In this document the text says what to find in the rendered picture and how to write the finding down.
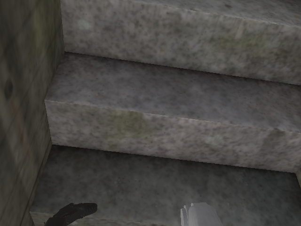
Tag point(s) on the robot right thigh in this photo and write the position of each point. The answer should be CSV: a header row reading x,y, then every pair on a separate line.
x,y
199,214

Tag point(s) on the robot left hand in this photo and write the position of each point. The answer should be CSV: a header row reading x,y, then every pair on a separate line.
x,y
71,212

